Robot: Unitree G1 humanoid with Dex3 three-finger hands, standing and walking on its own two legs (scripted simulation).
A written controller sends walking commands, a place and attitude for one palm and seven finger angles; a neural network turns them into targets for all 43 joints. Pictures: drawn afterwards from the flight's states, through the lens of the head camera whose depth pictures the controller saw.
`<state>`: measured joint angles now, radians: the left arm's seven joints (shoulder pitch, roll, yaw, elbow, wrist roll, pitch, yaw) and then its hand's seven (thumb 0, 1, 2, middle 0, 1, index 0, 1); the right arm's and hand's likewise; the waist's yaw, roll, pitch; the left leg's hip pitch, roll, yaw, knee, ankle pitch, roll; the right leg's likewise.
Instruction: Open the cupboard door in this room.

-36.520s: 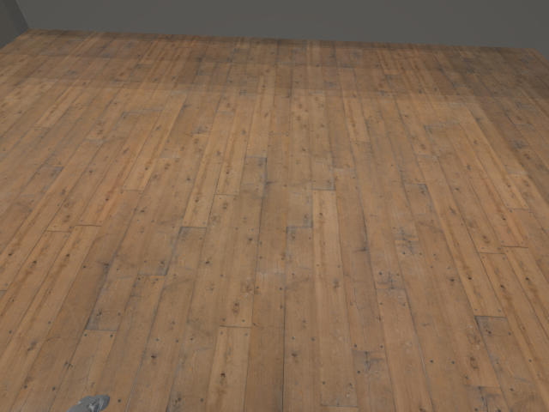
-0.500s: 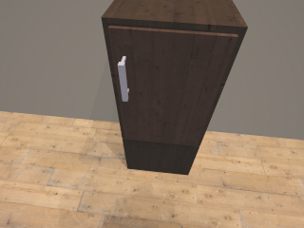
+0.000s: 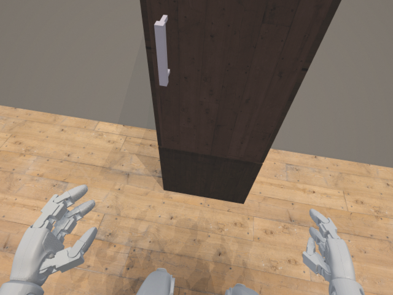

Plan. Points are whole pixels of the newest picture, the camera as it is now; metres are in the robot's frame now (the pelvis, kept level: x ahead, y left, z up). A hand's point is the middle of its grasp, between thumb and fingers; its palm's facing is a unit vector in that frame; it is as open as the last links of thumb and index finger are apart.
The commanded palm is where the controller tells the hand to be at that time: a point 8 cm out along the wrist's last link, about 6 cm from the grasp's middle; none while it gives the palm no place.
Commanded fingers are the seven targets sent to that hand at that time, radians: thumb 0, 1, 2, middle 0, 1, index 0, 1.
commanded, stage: raise the hand with hooked fingers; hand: left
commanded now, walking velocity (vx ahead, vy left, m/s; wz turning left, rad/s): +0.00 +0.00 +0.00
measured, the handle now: (164, 52) +0.63 +0.16 +0.15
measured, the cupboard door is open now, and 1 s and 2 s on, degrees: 0 0 0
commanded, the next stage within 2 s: move the hooked fingers beside the handle in 1.62 s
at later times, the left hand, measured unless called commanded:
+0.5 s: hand (64, 198) +0.25 +0.26 +0.09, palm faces -0.06 -1.00 -0.05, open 11.9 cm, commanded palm +0.22 +0.31 +0.11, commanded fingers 0.00 -0.27 0.40 -0.28 -1.05 -0.28 -1.05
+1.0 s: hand (39, 155) +0.29 +0.30 +0.14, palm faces -0.03 -1.00 -0.05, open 13.9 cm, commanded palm +0.27 +0.35 +0.15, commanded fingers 0.00 -0.50 0.30 -0.30 -1.20 -0.30 -1.20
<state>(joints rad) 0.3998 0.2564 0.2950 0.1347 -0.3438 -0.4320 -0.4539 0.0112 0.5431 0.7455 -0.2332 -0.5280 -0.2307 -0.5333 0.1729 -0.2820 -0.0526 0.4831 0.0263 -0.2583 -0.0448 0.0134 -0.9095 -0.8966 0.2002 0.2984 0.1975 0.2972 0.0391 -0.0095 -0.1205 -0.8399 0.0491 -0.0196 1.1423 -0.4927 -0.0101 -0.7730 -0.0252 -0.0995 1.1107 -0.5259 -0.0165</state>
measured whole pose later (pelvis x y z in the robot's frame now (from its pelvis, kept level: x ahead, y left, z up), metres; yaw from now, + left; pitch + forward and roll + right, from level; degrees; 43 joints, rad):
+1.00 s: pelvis +0.02 +0.03 +0.05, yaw +0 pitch +5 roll -3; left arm -0.01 0.43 0.40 0.30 -0.34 -0.15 -0.52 -0.01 -0.48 0.31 -0.30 -1.18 -0.30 -1.19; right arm 0.26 -0.25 0.07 0.54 0.04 -0.22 -0.09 0.01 -0.90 -0.90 0.21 0.30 0.20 0.30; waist 0.02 0.03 -0.07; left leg -0.53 0.02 0.01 0.83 -0.38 0.04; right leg -0.45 -0.04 -0.08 0.74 -0.38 0.03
